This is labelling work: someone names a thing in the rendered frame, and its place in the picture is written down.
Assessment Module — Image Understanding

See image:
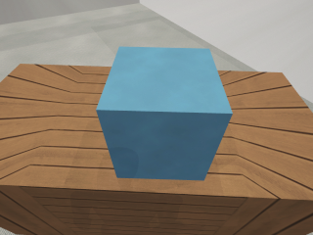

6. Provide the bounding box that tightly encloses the pedestal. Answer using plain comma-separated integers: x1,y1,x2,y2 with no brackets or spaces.
0,64,313,235

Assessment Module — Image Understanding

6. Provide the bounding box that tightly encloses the carton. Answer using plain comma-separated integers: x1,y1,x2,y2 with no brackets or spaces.
96,46,233,181

